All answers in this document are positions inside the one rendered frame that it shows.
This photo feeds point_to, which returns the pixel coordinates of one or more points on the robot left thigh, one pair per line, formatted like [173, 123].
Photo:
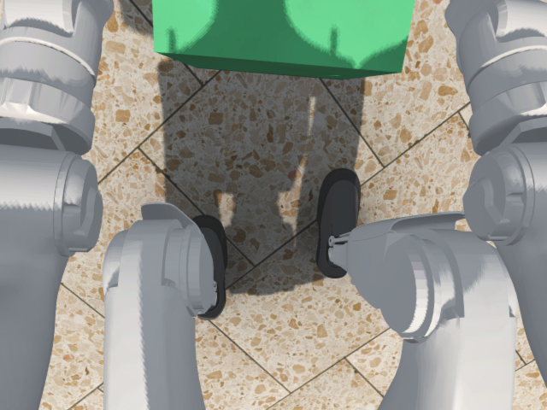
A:
[149, 347]

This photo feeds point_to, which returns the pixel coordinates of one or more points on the robot right forearm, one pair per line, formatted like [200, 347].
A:
[501, 50]

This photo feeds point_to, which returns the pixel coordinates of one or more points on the right robot foot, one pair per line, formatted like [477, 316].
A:
[337, 214]

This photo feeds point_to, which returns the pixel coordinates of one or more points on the robot right upper arm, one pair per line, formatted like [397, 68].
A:
[506, 203]

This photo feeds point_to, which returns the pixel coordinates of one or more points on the robot left upper arm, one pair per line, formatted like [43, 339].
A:
[50, 208]

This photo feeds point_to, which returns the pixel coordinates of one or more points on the carton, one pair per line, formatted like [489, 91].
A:
[326, 39]

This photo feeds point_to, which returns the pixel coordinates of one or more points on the robot left forearm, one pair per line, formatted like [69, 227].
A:
[49, 58]

